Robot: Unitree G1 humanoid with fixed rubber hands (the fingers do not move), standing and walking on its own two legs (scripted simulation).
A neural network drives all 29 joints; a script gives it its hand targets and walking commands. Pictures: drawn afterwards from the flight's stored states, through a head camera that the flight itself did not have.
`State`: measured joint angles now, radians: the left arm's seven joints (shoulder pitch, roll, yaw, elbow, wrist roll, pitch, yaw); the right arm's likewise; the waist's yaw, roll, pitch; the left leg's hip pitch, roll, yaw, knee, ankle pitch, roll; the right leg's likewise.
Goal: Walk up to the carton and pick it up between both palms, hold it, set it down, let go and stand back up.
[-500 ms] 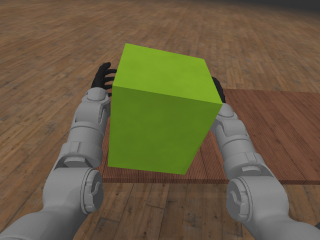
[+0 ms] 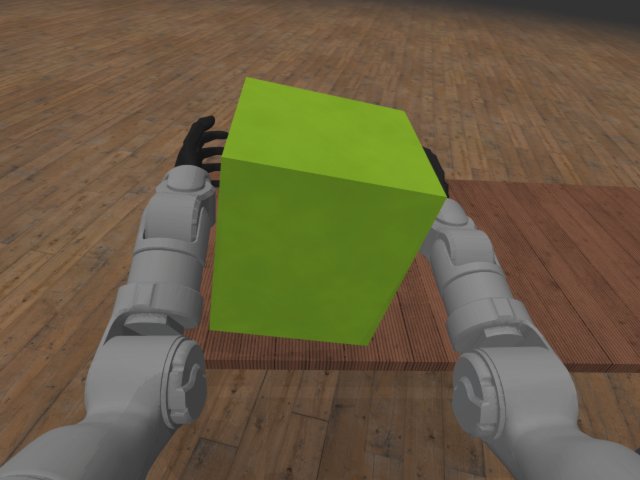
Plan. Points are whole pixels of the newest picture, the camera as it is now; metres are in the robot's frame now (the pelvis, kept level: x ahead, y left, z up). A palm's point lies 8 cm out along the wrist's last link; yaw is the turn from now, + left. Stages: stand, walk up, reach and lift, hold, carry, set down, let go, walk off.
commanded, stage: reach and lift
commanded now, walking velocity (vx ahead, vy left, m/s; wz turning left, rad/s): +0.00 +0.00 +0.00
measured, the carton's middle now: (309, 217) +0.39 +0.04 +0.18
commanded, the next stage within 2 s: hold in 0.42 s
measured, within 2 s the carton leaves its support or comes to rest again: neither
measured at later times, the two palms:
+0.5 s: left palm (186, 169) +0.37 +0.18 +0.25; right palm (436, 191) +0.39 -0.12 +0.23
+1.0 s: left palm (179, 167) +0.36 +0.18 +0.26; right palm (439, 189) +0.37 -0.12 +0.24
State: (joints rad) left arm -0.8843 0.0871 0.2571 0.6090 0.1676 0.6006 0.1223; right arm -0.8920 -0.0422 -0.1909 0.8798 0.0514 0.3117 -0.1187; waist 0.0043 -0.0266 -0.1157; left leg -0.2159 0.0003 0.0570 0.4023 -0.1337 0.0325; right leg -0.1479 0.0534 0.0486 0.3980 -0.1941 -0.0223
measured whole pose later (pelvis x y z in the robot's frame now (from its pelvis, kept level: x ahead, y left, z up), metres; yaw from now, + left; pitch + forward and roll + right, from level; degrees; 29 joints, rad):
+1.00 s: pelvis -0.01 +0.00 +0.00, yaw +0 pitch -5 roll -1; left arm -0.89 0.09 0.26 0.52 0.17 0.69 0.10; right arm -0.90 -0.05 -0.18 0.74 0.07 0.45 -0.14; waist 0.00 -0.03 -0.12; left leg -0.19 0.00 0.06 0.40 -0.12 0.04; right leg -0.12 0.05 0.05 0.39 -0.18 -0.02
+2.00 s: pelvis -0.01 +0.00 +0.00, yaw +0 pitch -5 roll -1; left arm -0.90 0.09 0.26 0.50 0.17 0.75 0.10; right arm -0.90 -0.05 -0.18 0.72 0.07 0.49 -0.15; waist 0.00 -0.03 -0.12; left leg -0.19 0.00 0.06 0.40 -0.12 0.04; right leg -0.12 0.05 0.05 0.39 -0.18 -0.02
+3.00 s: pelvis -0.01 +0.00 +0.00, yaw +0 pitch -5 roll -1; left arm -0.91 0.09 0.26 0.49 0.17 0.76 0.09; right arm -0.90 -0.05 -0.18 0.70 0.08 0.51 -0.15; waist 0.00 -0.03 -0.12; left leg -0.19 0.00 0.06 0.40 -0.12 0.04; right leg -0.12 0.05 0.05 0.39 -0.18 -0.02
